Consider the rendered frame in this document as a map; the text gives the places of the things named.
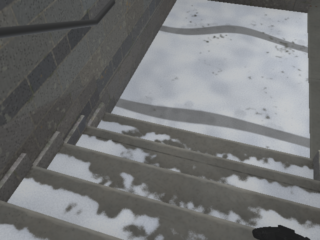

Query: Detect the stairs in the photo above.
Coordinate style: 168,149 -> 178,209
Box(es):
0,112 -> 320,240

